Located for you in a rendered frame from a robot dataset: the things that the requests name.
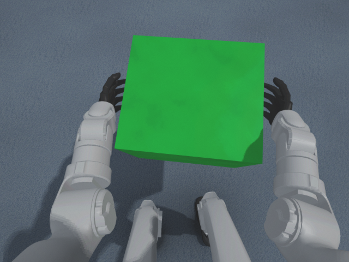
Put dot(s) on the robot left hand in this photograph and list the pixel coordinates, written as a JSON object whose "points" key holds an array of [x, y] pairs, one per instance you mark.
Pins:
{"points": [[109, 91]]}

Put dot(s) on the carton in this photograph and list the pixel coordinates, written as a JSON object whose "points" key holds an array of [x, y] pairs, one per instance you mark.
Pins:
{"points": [[193, 101]]}

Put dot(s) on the left robot forearm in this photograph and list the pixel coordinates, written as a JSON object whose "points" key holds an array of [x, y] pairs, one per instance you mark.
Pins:
{"points": [[90, 165]]}

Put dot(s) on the robot left thigh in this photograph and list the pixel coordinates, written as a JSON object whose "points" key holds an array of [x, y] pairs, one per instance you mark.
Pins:
{"points": [[146, 229]]}

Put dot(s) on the right robot forearm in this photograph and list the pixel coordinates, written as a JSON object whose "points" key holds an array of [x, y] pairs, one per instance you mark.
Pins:
{"points": [[296, 161]]}

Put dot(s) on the right robot upper arm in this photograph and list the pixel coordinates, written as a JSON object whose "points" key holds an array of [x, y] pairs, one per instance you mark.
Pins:
{"points": [[303, 232]]}

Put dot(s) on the left robot upper arm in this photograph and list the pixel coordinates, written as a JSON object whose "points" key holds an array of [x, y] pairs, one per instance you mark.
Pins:
{"points": [[79, 220]]}

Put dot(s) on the robot right hand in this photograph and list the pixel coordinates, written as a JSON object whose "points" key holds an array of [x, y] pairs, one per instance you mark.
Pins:
{"points": [[281, 101]]}

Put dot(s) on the right robot foot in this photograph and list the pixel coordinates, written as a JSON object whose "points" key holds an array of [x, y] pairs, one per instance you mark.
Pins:
{"points": [[204, 237]]}

